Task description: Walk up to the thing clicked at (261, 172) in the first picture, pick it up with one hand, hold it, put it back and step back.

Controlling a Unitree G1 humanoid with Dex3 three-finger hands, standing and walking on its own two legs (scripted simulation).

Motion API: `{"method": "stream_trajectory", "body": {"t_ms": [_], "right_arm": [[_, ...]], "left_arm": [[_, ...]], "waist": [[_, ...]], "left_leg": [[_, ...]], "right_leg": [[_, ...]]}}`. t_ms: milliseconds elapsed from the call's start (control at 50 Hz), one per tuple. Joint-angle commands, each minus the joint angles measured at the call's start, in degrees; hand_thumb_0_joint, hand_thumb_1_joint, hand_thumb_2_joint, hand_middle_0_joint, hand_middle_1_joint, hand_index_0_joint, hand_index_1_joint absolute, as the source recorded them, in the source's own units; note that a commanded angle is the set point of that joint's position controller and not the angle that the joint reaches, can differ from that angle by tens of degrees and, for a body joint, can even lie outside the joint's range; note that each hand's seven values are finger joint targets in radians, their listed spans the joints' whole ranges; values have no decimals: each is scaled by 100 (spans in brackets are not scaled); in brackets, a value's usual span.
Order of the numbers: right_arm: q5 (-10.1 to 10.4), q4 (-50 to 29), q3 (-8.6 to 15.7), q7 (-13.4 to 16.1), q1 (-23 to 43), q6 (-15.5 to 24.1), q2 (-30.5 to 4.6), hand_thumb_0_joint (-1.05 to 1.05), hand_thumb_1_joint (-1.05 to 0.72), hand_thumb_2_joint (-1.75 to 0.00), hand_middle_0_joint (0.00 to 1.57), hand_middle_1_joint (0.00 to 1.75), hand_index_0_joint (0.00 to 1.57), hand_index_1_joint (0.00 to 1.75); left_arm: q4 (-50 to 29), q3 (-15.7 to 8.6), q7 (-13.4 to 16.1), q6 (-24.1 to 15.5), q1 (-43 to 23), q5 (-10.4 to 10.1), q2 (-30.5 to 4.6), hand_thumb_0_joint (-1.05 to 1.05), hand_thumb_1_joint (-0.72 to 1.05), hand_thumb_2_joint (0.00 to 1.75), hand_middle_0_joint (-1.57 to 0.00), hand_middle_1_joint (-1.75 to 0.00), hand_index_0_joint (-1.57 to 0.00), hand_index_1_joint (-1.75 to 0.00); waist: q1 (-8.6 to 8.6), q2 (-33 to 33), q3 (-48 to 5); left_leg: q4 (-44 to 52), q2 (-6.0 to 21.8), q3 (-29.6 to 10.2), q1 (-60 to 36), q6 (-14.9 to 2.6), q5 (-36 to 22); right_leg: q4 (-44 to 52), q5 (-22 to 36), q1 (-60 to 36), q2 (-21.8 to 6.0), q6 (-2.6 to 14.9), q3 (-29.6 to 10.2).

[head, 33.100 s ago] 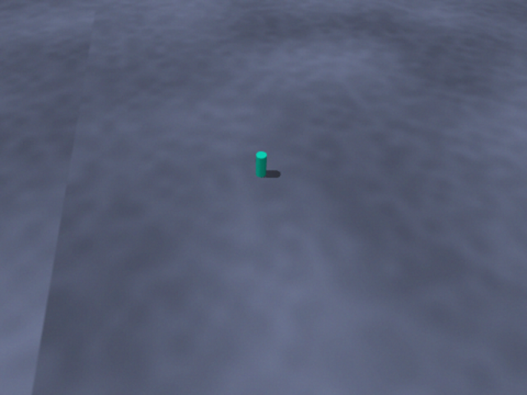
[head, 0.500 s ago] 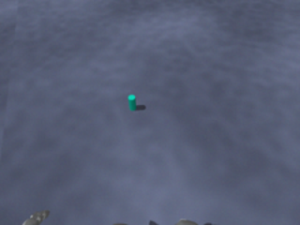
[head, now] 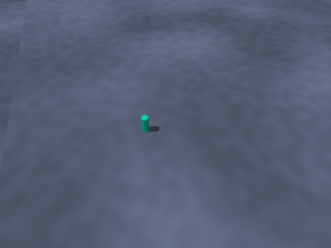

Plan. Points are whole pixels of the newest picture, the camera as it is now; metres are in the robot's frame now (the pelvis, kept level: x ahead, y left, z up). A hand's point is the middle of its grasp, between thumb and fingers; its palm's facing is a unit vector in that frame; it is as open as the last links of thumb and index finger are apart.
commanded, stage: step back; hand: left
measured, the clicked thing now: (145, 123) +1.06 +0.19 -0.69
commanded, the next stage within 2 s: stand in 0.42 s
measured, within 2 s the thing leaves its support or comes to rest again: neither
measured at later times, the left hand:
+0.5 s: hand (71, 241) +0.16 +0.25 -0.14, palm faces -0.02 -0.93 -0.36, open 7.4 cm
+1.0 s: hand out of the picture +0.08 +0.24 -0.14, palm faces -0.04 -0.94 -0.34, open 7.4 cm
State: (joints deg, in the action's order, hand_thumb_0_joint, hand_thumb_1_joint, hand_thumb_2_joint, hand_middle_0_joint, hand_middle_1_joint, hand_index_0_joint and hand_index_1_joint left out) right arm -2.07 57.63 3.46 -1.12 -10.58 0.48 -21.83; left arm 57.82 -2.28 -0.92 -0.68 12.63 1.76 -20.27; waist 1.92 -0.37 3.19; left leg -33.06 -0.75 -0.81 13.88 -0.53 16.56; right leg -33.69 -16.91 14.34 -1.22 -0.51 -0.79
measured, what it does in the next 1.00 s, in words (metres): stands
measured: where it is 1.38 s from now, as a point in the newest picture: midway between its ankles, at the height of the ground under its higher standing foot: outside the picture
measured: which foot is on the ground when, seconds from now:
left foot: down 0.00-1.00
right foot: down 0.00-1.00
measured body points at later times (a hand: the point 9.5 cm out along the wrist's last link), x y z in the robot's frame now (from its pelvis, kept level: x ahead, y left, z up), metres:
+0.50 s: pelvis +0.04 +0.00 +0.01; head +0.05 +0.00 +0.46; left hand +0.16 +0.30 -0.11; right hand +0.13 -0.30 -0.12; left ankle +0.01 +0.11 -0.73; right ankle +0.02 -0.13 -0.73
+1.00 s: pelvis +0.01 -0.01 +0.02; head +0.02 -0.01 +0.47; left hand +0.09 +0.29 -0.11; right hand +0.08 -0.31 -0.11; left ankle +0.01 +0.11 -0.73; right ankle +0.02 -0.13 -0.73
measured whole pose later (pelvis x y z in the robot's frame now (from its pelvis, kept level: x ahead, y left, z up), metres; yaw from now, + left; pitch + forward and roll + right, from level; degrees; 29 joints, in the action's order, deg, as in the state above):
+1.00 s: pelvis +0.01 -0.01 +0.02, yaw -1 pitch -3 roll +0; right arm -0.5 66.3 0.6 -1.0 -5.4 0.5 -19.7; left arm 66.4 0.2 -0.4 -0.7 6.0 0.4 -20.1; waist 0.1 -0.1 3.0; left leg -17.1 0.4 0.1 5.3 0.4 9.3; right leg -17.5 -8.4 6.6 0.0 0.0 -0.4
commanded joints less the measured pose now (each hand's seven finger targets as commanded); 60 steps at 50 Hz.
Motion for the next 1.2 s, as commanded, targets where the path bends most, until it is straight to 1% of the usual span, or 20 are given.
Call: {"method": "stream_trajectory", "body": {"t_ms": [0,20,60,80,100,120,160,200,240,300,380,400,500,580,680,780,880,1000,1020,1180], "right_arm": [[-14,-375,350,116,290,231,-1513,0,-90,-90,20,30,20,30],[-14,-392,306,113,490,246,-1395,0,-90,-90,20,30,20,30],[-18,-367,216,121,562,266,-1193,0,-90,-90,20,30,20,30],[13,-344,207,119,656,245,-1203,0,-90,-90,20,30,20,30],[73,-318,176,115,703,210,-1102,0,-90,-90,20,30,20,30],[124,-348,147,128,661,187,-1002,0,-90,-90,20,30,20,30],[161,-320,134,157,421,154,-871,0,-90,-90,20,30,20,30],[83,-232,152,159,483,152,-907,0,-90,-90,20,30,20,30],[84,-102,168,156,344,184,-947,0,-90,-90,20,30,20,30],[116,-68,164,151,551,199,-1017,0,-90,-90,20,30,20,30],[134,-44,174,187,632,158,-1029,0,-90,-90,20,30,20,30],[198,0,56,189,708,177,-988,0,-90,-90,20,30,20,30],[199,159,30,193,826,175,-1019,0,-90,-90,20,30,20,30],[204,237,-16,174,903,175,-946,0,-90,-90,20,30,20,30],[181,358,-44,155,1012,149,-915,0,-90,-90,20,30,20,30],[171,427,-47,125,1011,173,-932,0,-90,-90,20,30,20,30],[154,485,-46,104,960,159,-939,0,-90,-90,20,30,20,30],[145,520,-61,100,797,155,-966,0,-90,-90,20,30,20,30],[140,528,-71,94,789,144,-955,0,-90,-90,20,30,20,30],[148,519,-106,114,669,160,-986,0,-90,-90,20,30,20,30]], "left_arm": [[-437,-276,98,-102,-569,-90,-1274,0,90,90,-20,-30,-20,-30],[-394,-272,95,-134,-465,-92,-1272,0,90,90,-20,-30,-20,-30],[-287,-241,95,-192,-410,-120,-1117,0,90,90,-20,-30,-20,-30],[-196,-226,108,-240,-263,-129,-1073,0,90,90,-20,-30,-20,-30],[-121,-249,129,-285,-217,-110,-1121,0,90,90,-20,-30,-20,-30],[-76,-283,162,-305,-193,-96,-1269,0,90,90,-20,-30,-20,-30],[-85,-351,171,-316,-263,-100,-1654,0,90,90,-20,-30,-20,-30],[-183,-291,180,-296,-520,-95,-1588,0,90,90,-20,-30,-20,-30],[-254,-249,191,-268,-832,-116,-1439,0,90,90,-20,-30,-20,-30],[-188,-194,189,-232,-893,-133,-1260,0,90,90,-20,-30,-20,-30],[-131,-216,205,-226,-860,-117,-1343,0,90,90,-20,-30,-20,-30],[-1,-85,183,-186,-992,-204,-1126,0,90,90,-20,-30,-20,-30],[99,-40,190,-145,-1106,-190,-1134,0,90,90,-20,-30,-20,-30],[191,-17,179,-172,-1166,-173,-1145,0,90,90,-20,-30,-20,-30],[317,-16,152,-142,-1263,-149,-1193,0,90,90,-20,-30,-20,-30],[399,2,134,-192,-1201,-135,-1177,0,90,90,-20,-30,-20,-30],[448,7,136,-184,-1128,-123,-1169,0,90,90,-20,-30,-20,-30],[468,5,122,-172,-1048,-135,-1214,0,90,90,-20,-30,-20,-30],[487,16,121,-165,-937,-131,-1190,0,90,90,-20,-30,-20,-30],[445,36,119,-171,-872,-152,-1209,0,90,90,-20,-30,-20,-30]], "waist": [[-237,-591,60],[-125,-440,74],[-48,-690,-6],[31,-865,-151],[65,-763,-340],[32,-484,-584],[-105,117,-777],[-155,219,-637],[-249,218,-627],[-148,40,-495],[-125,21,-691],[-182,58,-578],[-195,-17,-822],[-215,-92,-864],[-212,-69,-455],[-214,26,-472],[-214,81,-369],[-228,50,-336],[-193,83,-191],[-198,-16,-401]], "left_leg": [[2062,1886,-2431,30,-963,1779],[1861,1822,-2165,36,-1022,1113],[1443,1435,-1428,-230,-752,-464],[1132,1258,-1018,-216,-597,-1232],[778,1044,-712,-176,-385,-1991],[439,788,-454,8,-191,-2258],[96,422,-167,142,-25,-1051],[178,432,-144,38,-65,-683],[546,601,-295,-304,-156,-1400],[786,864,-563,-442,-336,-2012],[515,702,-272,-365,-251,-2353],[946,776,-505,-504,-219,-2552],[1183,837,-422,-1133,-128,-3018],[1444,829,-356,-1214,-71,-2807],[1884,786,-390,-902,-14,-1323],[1906,801,-399,-943,-24,-1207],[1952,772,-419,-853,-20,-766],[1962,763,-457,-704,-43,-583],[1965,733,-455,-683,-39,-353],[1879,778,-461,-697,-47,-873]], "right_leg": [[-762,-1087,807,5,172,-159],[-755,-1041,614,-43,175,-206],[-78,-685,377,-74,227,-171],[679,-73,-113,-58,224,-43],[1093,845,-627,-114,213,-182],[931,1892,-1107,-291,281,-486],[771,2057,-1257,-897,694,-1191],[761,1967,-926,-1047,805,-1251],[552,2135,-639,-808,610,-832],[368,1881,-529,-340,339,-344],[376,2383,-958,-427,392,-398],[723,2751,-881,-577,314,-543],[1078,2903,-1139,-563,203,-414],[1351,2756,-1257,-589,151,-414],[1722,1440,-1002,-554,147,-474],[1852,1407,-947,-610,152,-514],[1987,833,-727,-575,124,-522],[1983,657,-684,-581,159,-568],[2072,332,-479,-552,130,-568],[1899,1062,-739,-600,173,-580]]}}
